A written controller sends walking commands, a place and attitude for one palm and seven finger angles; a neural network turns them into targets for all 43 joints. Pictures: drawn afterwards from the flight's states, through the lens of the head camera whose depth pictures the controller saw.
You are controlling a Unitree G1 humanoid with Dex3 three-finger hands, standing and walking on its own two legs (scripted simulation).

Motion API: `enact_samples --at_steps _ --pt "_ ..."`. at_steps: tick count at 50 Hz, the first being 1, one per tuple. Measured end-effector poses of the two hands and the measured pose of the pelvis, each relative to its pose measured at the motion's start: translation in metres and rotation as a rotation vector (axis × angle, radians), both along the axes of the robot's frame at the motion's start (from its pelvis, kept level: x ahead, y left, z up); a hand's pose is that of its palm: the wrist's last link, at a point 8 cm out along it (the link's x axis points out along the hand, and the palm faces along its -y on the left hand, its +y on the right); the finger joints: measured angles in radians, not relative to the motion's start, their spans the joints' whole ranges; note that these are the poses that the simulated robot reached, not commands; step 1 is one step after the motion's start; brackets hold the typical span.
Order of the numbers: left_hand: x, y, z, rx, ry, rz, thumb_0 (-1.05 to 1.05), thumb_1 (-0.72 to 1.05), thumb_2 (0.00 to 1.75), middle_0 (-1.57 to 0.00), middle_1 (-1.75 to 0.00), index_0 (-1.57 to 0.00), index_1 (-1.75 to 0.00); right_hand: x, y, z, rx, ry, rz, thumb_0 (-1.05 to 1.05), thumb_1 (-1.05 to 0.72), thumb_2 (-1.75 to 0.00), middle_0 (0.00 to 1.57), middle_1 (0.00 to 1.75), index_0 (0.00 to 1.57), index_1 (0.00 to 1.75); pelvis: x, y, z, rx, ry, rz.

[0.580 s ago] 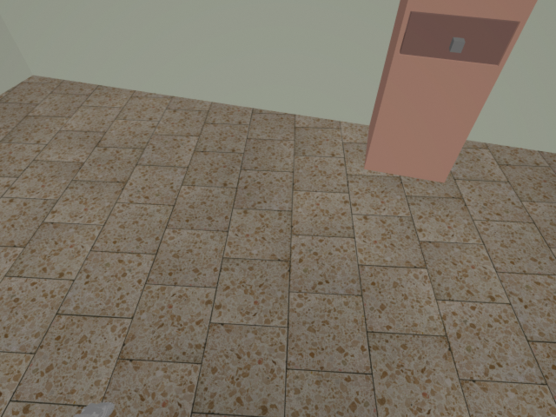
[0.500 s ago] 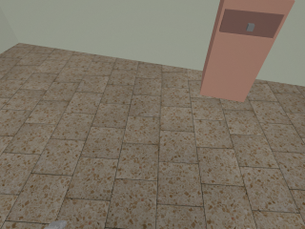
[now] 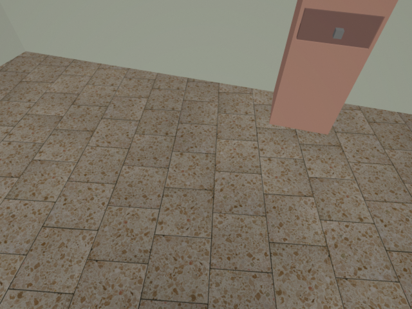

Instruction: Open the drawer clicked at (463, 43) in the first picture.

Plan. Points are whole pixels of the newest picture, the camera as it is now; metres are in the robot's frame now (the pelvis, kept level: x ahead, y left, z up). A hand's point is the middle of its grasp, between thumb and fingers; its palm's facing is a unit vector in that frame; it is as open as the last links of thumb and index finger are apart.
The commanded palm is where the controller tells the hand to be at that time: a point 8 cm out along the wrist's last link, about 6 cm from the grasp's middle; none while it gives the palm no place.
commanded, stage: stand and wait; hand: left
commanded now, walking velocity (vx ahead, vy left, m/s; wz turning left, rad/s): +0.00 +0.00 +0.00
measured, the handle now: (337, 31) +1.47 -0.62 -0.04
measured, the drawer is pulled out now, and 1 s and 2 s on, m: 0.00 0.00 0.00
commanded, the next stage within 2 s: look at it before walking up in 0.24 s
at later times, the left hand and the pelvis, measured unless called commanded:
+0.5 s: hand out of the picture +0.07 +0.24 -0.15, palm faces -0.03 -0.94 -0.34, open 7.4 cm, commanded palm none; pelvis +0.00 +0.00 +0.00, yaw +0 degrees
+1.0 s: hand out of the picture +0.08 +0.24 -0.15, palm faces -0.03 -0.94 -0.34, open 7.4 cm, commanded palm none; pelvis +0.01 +0.00 +0.00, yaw +0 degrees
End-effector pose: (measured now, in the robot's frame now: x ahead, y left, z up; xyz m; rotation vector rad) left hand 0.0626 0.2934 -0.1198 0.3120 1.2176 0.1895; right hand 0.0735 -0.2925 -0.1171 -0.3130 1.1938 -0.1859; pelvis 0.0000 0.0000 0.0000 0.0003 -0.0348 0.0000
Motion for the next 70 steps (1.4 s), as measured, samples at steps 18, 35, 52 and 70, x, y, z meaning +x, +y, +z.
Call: enact_samples --at_steps 18,35,52,70 --pt "0.004 -0.003 0.004 0.003 -0.016 -0.008 0.00 0.91 0.89 -0.20 -0.30 -0.20 -0.30 -0.010 0.001 -0.002 0.015 0.008 -0.013 0.01 -0.90 -0.90 0.20 0.30 0.20 0.30 -0.003 -0.002 0.002 0.002 -0.004 -0.003" --pt "0.003 -0.006 0.002 -0.002 0.007 -0.007 0.00 0.91 0.89 -0.20 -0.30 -0.20 -0.30 -0.005 -0.004 -0.001 0.007 0.021 -0.009 0.00 -0.90 -0.90 0.20 0.30 0.20 0.30 0.000 -0.004 0.002 0.001 0.007 -0.003" --pt "0.013 -0.006 0.004 0.004 -0.004 -0.010 0.00 0.91 0.89 -0.20 -0.30 -0.20 -0.30 0.009 -0.004 0.001 0.006 -0.006 -0.011 0.00 -0.90 -0.90 0.20 0.30 0.20 0.30 0.006 -0.005 0.003 0.001 0.003 -0.017" --pt "0.010 -0.078 -0.026 -0.047 0.070 -0.142 0.00 0.91 0.89 -0.20 -0.30 -0.20 -0.30 -0.068 0.005 -0.056 0.144 0.014 -0.247 0.00 -0.90 -0.90 0.20 0.30 0.20 0.30 -0.014 -0.032 -0.028 0.030 0.006 -0.221"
